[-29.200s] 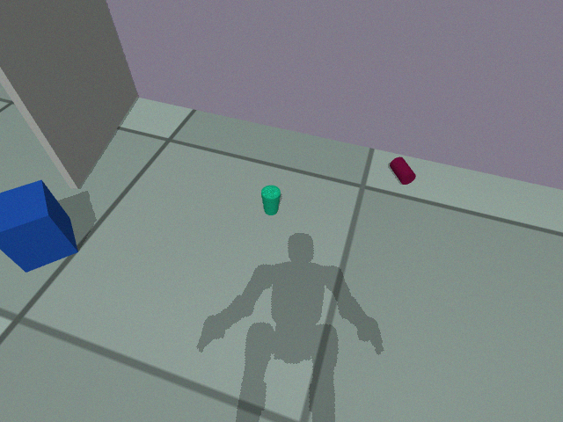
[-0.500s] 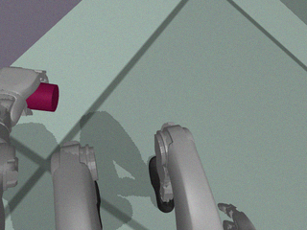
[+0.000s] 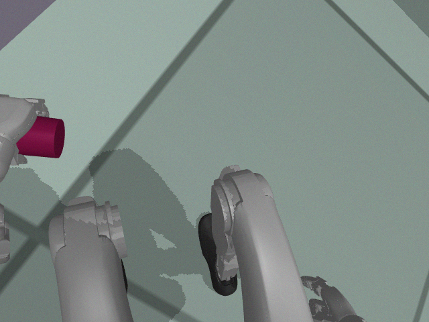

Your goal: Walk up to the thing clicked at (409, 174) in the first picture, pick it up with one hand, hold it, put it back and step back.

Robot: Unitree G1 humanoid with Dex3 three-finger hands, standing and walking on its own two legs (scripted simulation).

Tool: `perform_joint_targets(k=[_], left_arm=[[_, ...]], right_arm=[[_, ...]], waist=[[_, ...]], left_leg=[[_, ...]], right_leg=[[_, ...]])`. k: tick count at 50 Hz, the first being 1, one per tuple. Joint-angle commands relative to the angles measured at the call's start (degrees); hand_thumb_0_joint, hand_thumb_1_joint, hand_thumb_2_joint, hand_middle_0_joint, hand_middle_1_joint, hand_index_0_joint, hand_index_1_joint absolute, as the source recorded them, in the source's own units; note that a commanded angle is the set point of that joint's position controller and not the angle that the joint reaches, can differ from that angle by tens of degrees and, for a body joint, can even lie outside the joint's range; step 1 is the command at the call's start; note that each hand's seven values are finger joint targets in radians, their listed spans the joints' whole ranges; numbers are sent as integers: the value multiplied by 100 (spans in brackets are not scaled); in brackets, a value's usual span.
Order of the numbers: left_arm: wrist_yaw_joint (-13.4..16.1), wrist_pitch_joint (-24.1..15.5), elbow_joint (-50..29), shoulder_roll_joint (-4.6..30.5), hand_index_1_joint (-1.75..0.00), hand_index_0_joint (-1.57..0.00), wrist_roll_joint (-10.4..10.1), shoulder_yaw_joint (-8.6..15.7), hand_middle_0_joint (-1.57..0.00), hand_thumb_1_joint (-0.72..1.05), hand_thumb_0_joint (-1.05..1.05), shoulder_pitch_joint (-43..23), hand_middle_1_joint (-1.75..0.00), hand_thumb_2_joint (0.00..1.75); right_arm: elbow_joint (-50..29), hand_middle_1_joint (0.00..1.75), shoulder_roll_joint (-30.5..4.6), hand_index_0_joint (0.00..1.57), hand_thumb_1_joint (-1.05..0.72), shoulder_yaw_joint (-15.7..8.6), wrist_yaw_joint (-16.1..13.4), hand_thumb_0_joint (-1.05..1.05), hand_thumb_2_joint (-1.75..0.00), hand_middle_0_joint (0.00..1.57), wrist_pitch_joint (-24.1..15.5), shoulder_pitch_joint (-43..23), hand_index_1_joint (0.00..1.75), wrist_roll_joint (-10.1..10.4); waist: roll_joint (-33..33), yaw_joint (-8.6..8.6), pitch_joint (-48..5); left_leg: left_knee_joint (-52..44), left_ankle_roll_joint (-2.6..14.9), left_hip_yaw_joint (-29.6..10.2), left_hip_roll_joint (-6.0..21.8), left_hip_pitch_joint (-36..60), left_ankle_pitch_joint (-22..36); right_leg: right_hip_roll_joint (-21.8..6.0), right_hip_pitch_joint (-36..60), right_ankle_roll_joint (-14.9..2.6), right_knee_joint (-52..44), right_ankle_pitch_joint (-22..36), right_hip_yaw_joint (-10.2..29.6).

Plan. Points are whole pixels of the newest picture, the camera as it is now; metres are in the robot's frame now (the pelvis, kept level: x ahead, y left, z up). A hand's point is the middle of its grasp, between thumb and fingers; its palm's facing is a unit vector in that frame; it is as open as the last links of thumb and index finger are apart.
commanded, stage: rest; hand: left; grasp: from above
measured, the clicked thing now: (22, 134) +0.46 +0.26 -0.22
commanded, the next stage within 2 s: open in 1.08 s
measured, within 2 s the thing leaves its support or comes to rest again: rests again in 0.82 s
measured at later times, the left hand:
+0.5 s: hand (28, 138) +0.45 +0.25 -0.25, palm faces -0.49 +0.00 -0.87, open 10.3 cm
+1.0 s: hand (31, 136) +0.46 +0.25 -0.26, palm faces -0.48 +0.01 -0.88, open 10.2 cm
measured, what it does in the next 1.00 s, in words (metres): stands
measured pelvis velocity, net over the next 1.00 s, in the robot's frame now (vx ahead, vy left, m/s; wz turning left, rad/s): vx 0.00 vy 0.01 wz -0.08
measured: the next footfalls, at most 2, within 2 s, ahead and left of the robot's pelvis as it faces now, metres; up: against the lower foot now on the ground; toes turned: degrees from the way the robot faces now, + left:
none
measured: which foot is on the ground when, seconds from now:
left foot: down 0.00-1.00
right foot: down 0.00-1.00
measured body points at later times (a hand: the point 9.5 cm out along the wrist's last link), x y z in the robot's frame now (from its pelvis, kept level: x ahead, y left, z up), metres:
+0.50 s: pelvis +0.00 +0.00 -0.02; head +0.27 +0.09 +0.33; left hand +0.47 +0.25 -0.20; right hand +0.03 -0.28 -0.09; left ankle +0.06 +0.13 -0.28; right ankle +0.10 -0.13 -0.28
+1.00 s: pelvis +0.00 +0.01 -0.02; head +0.27 +0.11 +0.33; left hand +0.48 +0.25 -0.21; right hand +0.02 -0.26 -0.08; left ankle +0.06 +0.13 -0.28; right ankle +0.10 -0.13 -0.28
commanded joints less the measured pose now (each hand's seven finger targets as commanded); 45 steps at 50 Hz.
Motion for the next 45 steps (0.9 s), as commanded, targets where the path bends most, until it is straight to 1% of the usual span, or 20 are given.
perform_joint_targets(k=[1, 4, 5, 7, 12, 13, 14, 17, 18, 19, 21, 24, 29, 34, 36, 39, 41, 42, 43, 45], left_arm=[[419, 125, -659, 1359, -71, -90, -113, 157, -91, 54, 0, -2102, -70, 93], [424, 184, -349, 1376, -70, -88, -133, 119, -88, 52, 0, -2033, -70, 91], [413, 192, -311, 1342, -71, -88, -142, 108, -88, 52, 0, -2180, -71, 91], [416, 174, -410, 1501, -70, -88, -144, 167, -87, 51, 0, -2111, -70, 89], [396, 155, -273, 1554, -73, -91, -180, 186, -90, 58, 0, -2092, -75, 86], [411, 130, -377, 1667, -73, -91, -155, 259, -89, 57, 0, -2017, -75, 89], [427, 121, -241, 1709, -73, -91, -160, 278, -89, 58, 0, -2071, -75, 86], [503, 70, -380, 1798, -71, -94, -115, 328, -92, 61, 0, -1761, -73, 84], [555, 20, -642, 2107, -72, -94, -89, 506, -92, 62, 0, -1953, -74, 85], [567, 46, -481, 1878, -73, -94, -81, 397, -92, 61, 0, -1707, -75, 88], [613, 45, -362, 1822, -72, -96, -69, 315, -94, 64, 0, -1809, -75, 88], [716, 56, -418, 1909, -70, -95, -74, 279, -93, 63, 0, -1982, -72, 86], [836, 143, -214, 1795, -70, -94, -81, 148, -92, 60, 0, -1932, -71, 85], [867, 225, 141, 1686, -68, -93, -101, 30, -92, 60, 0, -2076, -69, 82], [901, 225, 82, 1730, -68, -92, -116, 5, -90, 57, 0, -2063, -69, 82], [944, 247, 49, 1862, -68, -93, -112, 106, -91, 58, 0, -1972, -69, 82], [935, 259, 137, 1839, -68, -93, -61, 63, -92, 60, 0, -2067, -69, 81], [952, 283, 257, 1755, -68, -93, -85, 13, -92, 58, 0, -1986, -69, 82], [951, 279, 208, 1849, -68, -94, -75, 40, -92, 60, 0, -2116, -69, 81], [996, 308, 55, 2019, -67, -93, -68, 141, -92, 59, 0, -2117, -68, 82]], right_arm=[[15, 30, -1532, 20, -90, -361, -41, 0, -90, 20, -55, 1221, 30, -11], [24, 30, -1560, 20, -90, -301, -23, 0, -90, 20, -106, 1196, 30, -8], [23, 30, -1590, 20, -90, -257, 2, 0, -90, 20, -138, 1260, 30, -48], [32, 30, -1623, 20, -90, -241, 3, 0, -90, 20, -156, 1236, 30, -47], [-19, 30, -1720, 20, -91, -110, 75, 0, -90, 20, -237, 1237, 30, -131], [-41, 30, -1748, 20, -90, -122, 69, 0, -90, 20, -242, 1213, 30, -130], [-67, 30, -1816, 20, -90, -80, 80, 0, -90, 20, -266, 1234, 30, -177], [-121, 30, -1810, 20, -90, -76, 100, 0, -90, 20, -261, 1187, 30, -189], [-145, 30, -1853, 20, -90, -80, 106, 0, -90, 20, -266, 1146, 30, -206], [-165, 30, -1848, 20, -90, -70, 120, 0, -90, 20, -260, 1192, 30, -216], [-179, 30, -1837, 20, -90, -18, 155, 0, -90, 20, -275, 1123, 30, -256], [-150, 30, -1836, 20, -90, 21, 148, 0, -90, 20, -319, 1062, 30, -246], [-57, 30, -1858, 20, -90, 105, 202, 0, -90, 20, -444, 1068, 30, -279], [-51, 30, -1945, 20, -91, 209, 271, 0, -90, 20, -601, 1045, 30, -319], [2, 30, -1960, 20, -91, 212, 291, 0, -90, 20, -637, 988, 30, -308], [-77, 30, -2010, 20, -91, 275, 352, 0, -90, 20, -694, 1027, 30, -343], [-74, 30, -2050, 20, -91, 304, 397, 0, -90, 20, -742, 1064, 30, -377], [-44, 30, -2011, 20, -91, 316, 401, 0, -90, 20, -745, 1000, 30, -361], [-98, 30, -2047, 20, -91, 345, 430, 0, -90, 20, -776, 1008, 30, -364], [-175, 30, -2081, 20, -91, 359, 454, 0, -90, 20, -821, 960, 30, -369]], waist=[[2138, -193, -4118], [2006, -179, -4005], [2000, -331, -3920], [2107, -241, -4082], [2113, -386, -3833], [2263, -326, -3946], [2192, -425, -3782], [2438, -299, -3899], [2497, -297, -4001], [2491, -291, -3979], [2405, -411, -3807], [2417, -422, -3723], [2397, -485, -3638], [2425, -651, -3288], [2483, -588, -3348], [2514, -620, -3443], [2567, -714, -3310], [2522, -662, -3328], [2633, -747, -3284], [2689, -688, -3386]], left_leg=[[-1399, 330, 656, 0, 3022, 1365], [-1353, 345, 622, -5, 2853, 1305], [-1297, 344, 614, -9, 2833, 1336], [-1300, 328, 575, -1, 2912, 1464], [-1089, 303, 576, 9, 2907, 1653], [-1114, 289, 566, 11, 3027, 1755], [-1036, 272, 546, 16, 2975, 1699], [-1135, 231, 526, 31, 3144, 1774], [-1076, 230, 512, 61, 3123, 1789], [-1088, 216, 526, 46, 3202, 1835], [-997, 243, 524, 59, 2976, 1657], [-1013, 281, 506, 72, 2763, 1329], [-983, 271, 455, 98, 2862, 1430], [-981, 258, 413, 93, 2833, 1303], [-1062, 248, 348, 115, 2874, 1304], [-999, 231, 328, 115, 2984, 1642], [-965, 216, 320, 126, 2988, 1655], [-1024, 218, 295, 127, 2989, 1576], [-978, 211, 283, 134, 2998, 1563], [-1028, 193, 241, 160, 3118, 1641]], right_leg=[[139, 1959, -457, -1151, 1336, -639], [161, 1970, -472, -1118, 1292, -677], [151, 1959, -453, -1093, 1336, -717], [181, 2080, -468, -1029, 1430, -741], [189, 2102, -471, -968, 1582, -810], [189, 2173, -459, -976, 1658, -820], [189, 2040, -483, -959, 1576, -873], [211, 2147, -483, -901, 1598, -889], [241, 2190, -499, -871, 1649, -908], [221, 2177, -491, -876, 1646, -907], [246, 2126, -498, -873, 1552, -916], [271, 2090, -499, -963, 1335, -883], [303, 2102, -474, -888, 1480, -933], [285, 1887, -459, -884, 1362, -1044], [318, 1947, -474, -903, 1334, -1065], [294, 2142, -451, -802, 1658, -1097], [291, 2094, -449, -806, 1647, -1132], [312, 2076, -459, -839, 1587, -1121], [299, 2036, -458, -794, 1581, -1148], [316, 2119, -465, -777, 1656, -1146]])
